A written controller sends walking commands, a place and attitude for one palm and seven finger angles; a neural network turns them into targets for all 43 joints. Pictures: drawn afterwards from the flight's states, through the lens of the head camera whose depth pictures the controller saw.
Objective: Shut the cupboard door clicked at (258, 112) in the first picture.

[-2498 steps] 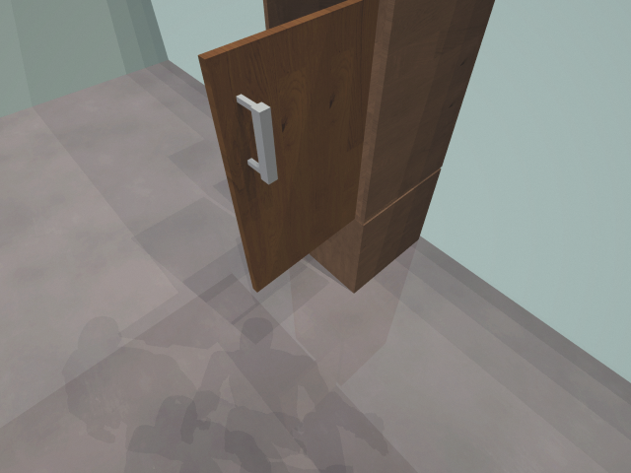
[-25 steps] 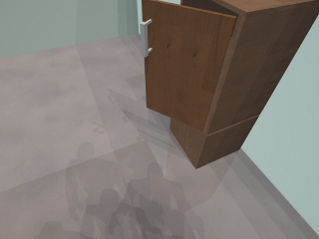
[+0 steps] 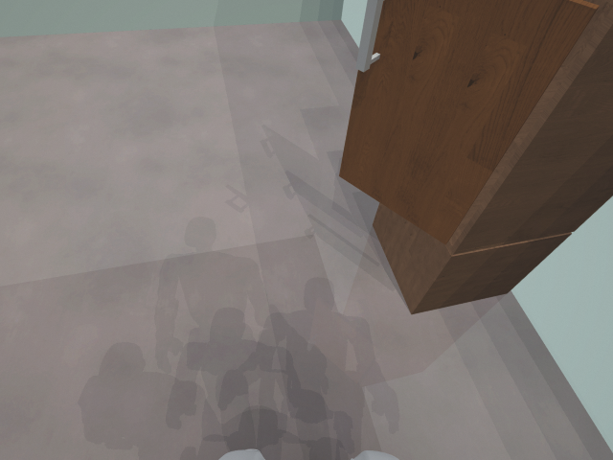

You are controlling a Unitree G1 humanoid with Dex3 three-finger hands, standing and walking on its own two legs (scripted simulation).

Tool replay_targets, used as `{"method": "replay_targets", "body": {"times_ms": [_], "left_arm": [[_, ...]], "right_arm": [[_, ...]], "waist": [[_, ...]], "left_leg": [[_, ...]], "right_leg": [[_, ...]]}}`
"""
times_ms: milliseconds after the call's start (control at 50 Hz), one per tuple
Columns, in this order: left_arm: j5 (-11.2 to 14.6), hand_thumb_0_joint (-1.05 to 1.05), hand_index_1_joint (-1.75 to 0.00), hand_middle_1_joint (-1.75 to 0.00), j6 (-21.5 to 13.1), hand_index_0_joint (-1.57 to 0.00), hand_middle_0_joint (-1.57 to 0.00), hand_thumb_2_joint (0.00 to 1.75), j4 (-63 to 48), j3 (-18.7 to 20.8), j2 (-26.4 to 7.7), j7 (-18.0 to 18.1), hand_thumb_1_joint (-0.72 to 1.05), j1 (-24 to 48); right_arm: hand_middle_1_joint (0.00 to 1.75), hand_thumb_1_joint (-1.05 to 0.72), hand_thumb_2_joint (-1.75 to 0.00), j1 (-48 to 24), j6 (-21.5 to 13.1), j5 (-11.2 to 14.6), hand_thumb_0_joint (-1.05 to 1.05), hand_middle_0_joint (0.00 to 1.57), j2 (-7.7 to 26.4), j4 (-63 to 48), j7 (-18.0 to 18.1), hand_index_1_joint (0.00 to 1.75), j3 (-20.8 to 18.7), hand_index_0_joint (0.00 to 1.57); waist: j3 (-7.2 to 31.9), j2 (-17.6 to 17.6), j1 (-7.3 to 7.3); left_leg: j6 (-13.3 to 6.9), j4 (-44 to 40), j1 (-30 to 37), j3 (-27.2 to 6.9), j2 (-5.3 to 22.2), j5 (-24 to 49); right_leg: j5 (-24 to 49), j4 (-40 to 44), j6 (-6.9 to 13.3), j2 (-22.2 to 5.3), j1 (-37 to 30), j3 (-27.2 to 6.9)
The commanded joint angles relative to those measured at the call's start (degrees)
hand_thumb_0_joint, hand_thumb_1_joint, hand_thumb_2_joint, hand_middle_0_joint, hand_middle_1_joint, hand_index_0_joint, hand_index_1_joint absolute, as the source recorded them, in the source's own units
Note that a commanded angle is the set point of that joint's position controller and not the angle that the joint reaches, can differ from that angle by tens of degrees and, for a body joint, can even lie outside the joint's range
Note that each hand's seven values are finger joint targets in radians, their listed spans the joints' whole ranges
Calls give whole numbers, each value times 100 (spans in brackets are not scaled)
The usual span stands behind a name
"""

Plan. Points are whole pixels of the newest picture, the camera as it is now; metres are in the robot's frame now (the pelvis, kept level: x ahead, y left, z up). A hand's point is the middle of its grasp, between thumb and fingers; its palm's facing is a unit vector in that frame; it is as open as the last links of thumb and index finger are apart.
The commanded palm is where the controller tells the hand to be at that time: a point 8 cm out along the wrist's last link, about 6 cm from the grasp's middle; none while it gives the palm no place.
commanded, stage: walk to a spot facing it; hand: left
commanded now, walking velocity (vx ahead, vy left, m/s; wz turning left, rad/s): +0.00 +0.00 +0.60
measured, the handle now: (375, 31) +0.85 -0.10 +0.12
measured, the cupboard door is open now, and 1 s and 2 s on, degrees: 35 35 35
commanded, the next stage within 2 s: turn to face it in 1.94 s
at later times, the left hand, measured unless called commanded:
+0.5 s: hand out of the picture +0.00 +0.18 -0.15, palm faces +0.30 -0.91 -0.30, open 7.4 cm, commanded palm none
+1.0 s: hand out of the picture -0.06 +0.18 -0.15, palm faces +0.61 -0.73 -0.30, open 7.4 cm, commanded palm none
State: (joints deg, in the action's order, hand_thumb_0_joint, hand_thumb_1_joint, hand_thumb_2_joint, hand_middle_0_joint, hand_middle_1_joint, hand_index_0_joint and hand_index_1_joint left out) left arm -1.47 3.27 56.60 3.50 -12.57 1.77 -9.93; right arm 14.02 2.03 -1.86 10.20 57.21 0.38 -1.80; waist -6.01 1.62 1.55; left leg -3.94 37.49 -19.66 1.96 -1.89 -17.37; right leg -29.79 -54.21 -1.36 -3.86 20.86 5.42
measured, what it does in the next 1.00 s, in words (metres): steps on the spot, turning left: right foot, then left foot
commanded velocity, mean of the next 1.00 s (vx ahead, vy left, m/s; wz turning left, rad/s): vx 0.01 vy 0.00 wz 0.60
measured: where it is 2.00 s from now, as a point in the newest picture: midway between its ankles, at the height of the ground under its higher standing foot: outside the picture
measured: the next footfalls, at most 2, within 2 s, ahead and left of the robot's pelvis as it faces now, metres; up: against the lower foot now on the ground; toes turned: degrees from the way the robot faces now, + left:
right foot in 0.32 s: +0.04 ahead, -0.17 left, +0.00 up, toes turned +14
left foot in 0.64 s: -0.02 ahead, +0.10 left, +0.00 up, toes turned +29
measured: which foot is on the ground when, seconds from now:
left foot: down 0.00-0.32, up 0.34-0.62, down 0.64-0.92, up 0.94-1.00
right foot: up 0.00-0.30, down 0.32-0.62, up 0.64-0.90, down 0.92-1.00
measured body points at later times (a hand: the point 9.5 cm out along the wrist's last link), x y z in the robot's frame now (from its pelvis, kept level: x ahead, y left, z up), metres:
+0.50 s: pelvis -0.01 -0.05 +0.01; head +0.05 -0.04 +0.46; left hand -0.02 +0.23 -0.12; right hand +0.14 -0.29 -0.13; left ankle -0.05 +0.07 -0.66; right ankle +0.00 -0.18 -0.72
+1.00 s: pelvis +0.00 -0.05 +0.00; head +0.05 -0.03 +0.45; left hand -0.09 +0.22 -0.12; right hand +0.23 -0.19 -0.15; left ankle -0.08 +0.06 -0.68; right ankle +0.09 -0.14 -0.72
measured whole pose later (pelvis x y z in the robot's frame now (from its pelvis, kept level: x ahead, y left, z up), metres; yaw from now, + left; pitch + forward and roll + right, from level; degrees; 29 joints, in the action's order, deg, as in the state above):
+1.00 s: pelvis +0.00 -0.05 +0.00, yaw +39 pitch +0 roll +0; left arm -2.1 0.6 47.9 3.4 -12.4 1.2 -11.6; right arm 9.1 4.5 -1.3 13.7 51.3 -0.7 -4.3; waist -5.7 -1.8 0.3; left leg 1.1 57.4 -27.3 -5.1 -3.2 -28.0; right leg -17.8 -36.8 -0.6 -4.0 18.7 4.7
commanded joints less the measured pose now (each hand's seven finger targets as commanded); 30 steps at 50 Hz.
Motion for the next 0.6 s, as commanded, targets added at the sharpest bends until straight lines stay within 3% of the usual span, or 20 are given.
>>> {"method": "replay_targets", "body": {"times_ms": [0,60,120,180,220,240,260,280,300,320,340,360,380,400,460,500,520,560,580], "left_arm": [[16,0,-30,-30,-173,-20,-20,90,-679,175,-553,-21,90,132],[30,0,-30,-30,-171,-20,-20,90,-728,168,-496,-45,90,72],[19,0,-30,-30,-165,-20,-20,90,-840,151,-483,-48,90,165],[37,0,-30,-30,-145,-20,-20,90,-881,157,-490,-34,90,12],[42,0,-30,-30,-161,-20,-20,90,-846,170,-579,-20,90,-241],[61,0,-30,-30,-180,-20,-20,90,-796,195,-626,-7,90,-494],[52,0,-30,-30,-206,-20,-20,90,-751,240,-773,16,90,-749],[-15,0,-30,-30,-244,-20,-20,90,-763,325,-1162,54,90,-852],[-80,0,-30,-30,-243,-20,-20,90,-883,378,-1563,76,90,-567],[-20,0,-30,-30,-201,-20,-20,90,-1058,296,-1536,92,90,-36],[-27,0,-30,-30,-273,-20,-20,90,-1080,298,-1239,101,90,149],[-21,0,-30,-30,-301,-20,-20,90,-1082,235,-1059,87,90,286],[-23,0,-30,-30,-329,-20,-20,90,-1073,198,-932,72,90,343],[-27,0,-30,-30,-353,-20,-20,90,-1054,187,-949,66,90,224],[-41,0,-30,-30,-363,-20,-20,90,-907,273,-1185,68,90,-385],[-49,0,-30,-30,-336,-20,-20,90,-829,315,-1338,52,90,-692],[-53,0,-30,-30,-331,-20,-20,90,-802,330,-1356,42,90,-682],[-4,0,-30,-30,-307,-20,-20,90,-851,335,-1367,13,90,-670],[35,0,-30,-30,-284,-20,-20,90,-916,309,-1250,0,90,-683]], "right_arm": [[30,-90,-90,398,-146,-9,0,20,1247,-355,177,30,-305,20],[30,-90,-90,283,-132,-1,0,20,1272,-423,172,30,-338,20],[30,-90,-90,326,-79,-13,0,20,1333,-459,147,30,-399,20],[30,-90,-90,143,-5,-26,0,20,1401,-573,102,30,-456,20],[30,-90,-90,22,20,-16,0,20,1407,-641,85,30,-489,20],[30,-90,-90,-124,38,13,0,20,1362,-724,75,30,-503,20],[30,-90,-90,-258,58,57,0,20,1242,-810,59,30,-496,20],[30,-90,-90,-238,84,117,0,20,949,-881,15,30,-483,20],[30,-90,-90,-205,74,88,0,20,723,-992,-14,30,-466,20],[30,-90,-90,-223,98,6,0,20,964,-1000,-62,30,-506,20],[30,-90,-90,-95,146,13,0,20,861,-939,-85,30,-505,20],[30,-90,-90,-123,148,27,0,20,867,-904,-123,30,-480,20],[30,-90,-90,-140,133,44,0,20,886,-895,-154,30,-460,20],[30,-90,-90,-225,123,76,0,20,820,-923,-171,30,-429,20],[30,-90,-90,-666,77,111,0,20,648,-1061,-199,30,-307,20],[30,-90,-90,-835,56,126,0,20,615,-1131,-207,30,-263,20],[30,-90,-90,-798,40,136,0,20,648,-1122,-208,30,-267,20],[30,-90,-90,-454,10,108,0,20,782,-1043,-194,30,-291,20],[30,-90,-90,-67,-44,78,0,20,1092,-938,-189,30,-364,20]], "waist": [[736,-600,27],[911,-722,20],[883,-899,100],[882,-1155,44],[956,-1253,-61],[1050,-1213,-185],[1062,-908,-326],[904,154,-366],[543,1339,-345],[286,603,-125],[435,724,49],[244,1047,91],[241,1085,149],[302,1013,116],[529,914,-212],[586,1056,-351],[584,1074,-301],[736,967,-111],[1122,282,100]], "left_leg": [[-588,-1940,1052,-2476,1683,2090],[-591,-1912,1099,-2298,1451,1949],[-583,-1941,1047,-2502,1338,1602],[-469,-2011,704,-2619,1171,1129],[-384,-1866,572,-2698,1002,1254],[-261,-1721,303,-2606,849,1114],[-43,-1555,-262,-2455,605,521],[326,-602,-1240,-1874,34,-526],[695,1297,-1763,-715,-620,-1298],[612,2458,-1408,-810,-232,-1452],[578,3026,-1466,-782,-33,-1207],[610,3290,-1556,-661,137,-954],[668,3290,-1505,-520,225,-754],[715,3047,-1420,-359,227,-742],[732,1463,-1075,111,230,-949],[666,844,-699,312,132,-879],[632,424,-497,364,117,-758],[558,-597,359,420,23,92],[398,-1129,1429,-25,404,1502]], "right_leg": [[603,-1048,-171,-31,1124,-750],[580,-432,-221,102,848,-678],[455,258,-232,256,639,-606],[473,909,-182,428,114,-535],[648,1688,-140,559,-379,-544],[982,2308,-116,564,-917,-500],[1354,3100,-53,428,-1621,-559],[585,3967,316,-633,-2132,-1684],[-15,4622,1046,-2216,-1526,-3214],[443,4448,1242,-2442,-534,-2808],[821,4123,1174,-1978,-614,-2450],[1528,3893,1060,-1663,-634,-1856],[2457,3623,997,-1459,-763,-1296],[3270,3414,947,-1392,-956,-953],[4948,2822,815,-1429,-1762,-517],[5232,2647,753,-1495,-1800,-489],[5212,2500,694,-1507,-1771,-435],[4972,1942,388,-1370,-1440,-126],[4191,1095,98,-1213,-783,164]]}}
